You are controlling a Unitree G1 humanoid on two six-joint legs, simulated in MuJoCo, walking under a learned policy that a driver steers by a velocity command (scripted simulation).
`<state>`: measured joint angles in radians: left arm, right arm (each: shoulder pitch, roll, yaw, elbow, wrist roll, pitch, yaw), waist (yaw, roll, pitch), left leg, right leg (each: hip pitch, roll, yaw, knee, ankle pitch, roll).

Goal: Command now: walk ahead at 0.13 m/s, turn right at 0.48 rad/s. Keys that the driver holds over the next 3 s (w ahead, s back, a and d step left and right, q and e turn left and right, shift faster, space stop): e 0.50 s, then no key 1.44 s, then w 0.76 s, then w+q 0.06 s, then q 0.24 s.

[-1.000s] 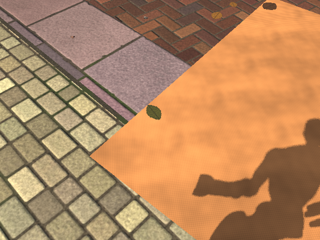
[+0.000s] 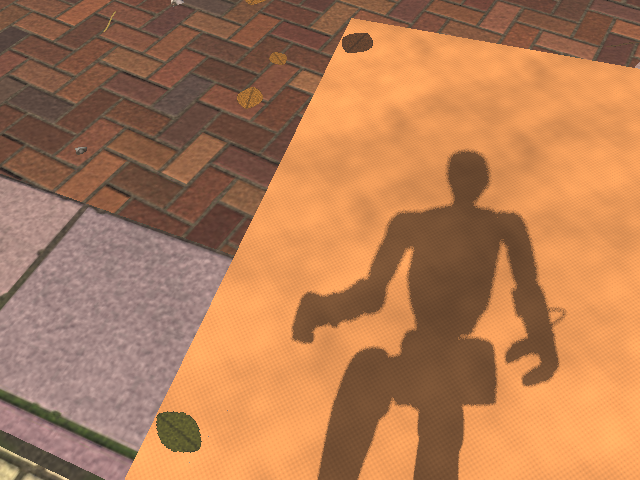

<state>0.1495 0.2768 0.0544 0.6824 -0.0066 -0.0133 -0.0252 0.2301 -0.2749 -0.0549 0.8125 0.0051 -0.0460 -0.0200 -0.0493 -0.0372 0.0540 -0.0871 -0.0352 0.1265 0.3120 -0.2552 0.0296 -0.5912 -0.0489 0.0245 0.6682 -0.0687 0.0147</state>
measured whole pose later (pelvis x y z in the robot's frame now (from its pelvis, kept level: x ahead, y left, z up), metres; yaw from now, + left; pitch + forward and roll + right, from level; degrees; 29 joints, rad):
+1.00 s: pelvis +0.08 +0.00 -0.01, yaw -22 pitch -1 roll +0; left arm 0.20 0.23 0.04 0.69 0.02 0.03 0.01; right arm 0.20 -0.26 -0.03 0.81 -0.02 -0.01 0.00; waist -0.03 0.02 0.03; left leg -0.23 0.04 -0.01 0.50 -0.25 -0.04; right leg -0.20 0.02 0.06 0.51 -0.29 0.00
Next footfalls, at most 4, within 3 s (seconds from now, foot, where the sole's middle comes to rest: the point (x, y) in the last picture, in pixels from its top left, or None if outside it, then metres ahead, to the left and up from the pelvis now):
0.08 right None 0.17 -0.12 -0.78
0.50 left None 0.17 0.11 -0.78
0.86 right None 0.05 -0.13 -0.78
2.62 right None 0.43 -0.26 -0.78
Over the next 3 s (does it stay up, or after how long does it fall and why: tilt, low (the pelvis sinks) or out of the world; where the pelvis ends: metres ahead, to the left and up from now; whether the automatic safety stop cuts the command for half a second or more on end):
stays up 0.47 -0.19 0.00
